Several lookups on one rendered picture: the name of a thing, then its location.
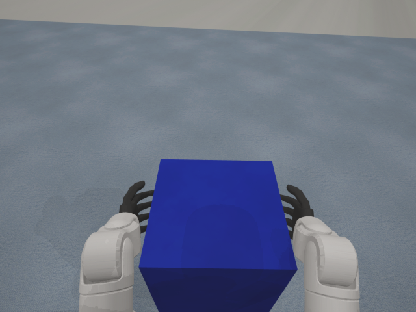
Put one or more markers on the carton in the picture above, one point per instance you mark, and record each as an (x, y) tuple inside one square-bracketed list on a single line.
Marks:
[(217, 239)]

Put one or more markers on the robot right hand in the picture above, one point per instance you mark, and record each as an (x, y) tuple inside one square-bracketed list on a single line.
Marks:
[(301, 207)]

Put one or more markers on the left robot forearm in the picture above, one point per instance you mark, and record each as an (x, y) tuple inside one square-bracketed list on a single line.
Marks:
[(107, 266)]

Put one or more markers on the right robot forearm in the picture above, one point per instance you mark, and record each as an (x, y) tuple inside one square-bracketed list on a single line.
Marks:
[(331, 273)]

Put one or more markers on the robot left hand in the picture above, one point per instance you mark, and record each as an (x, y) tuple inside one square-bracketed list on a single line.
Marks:
[(131, 199)]

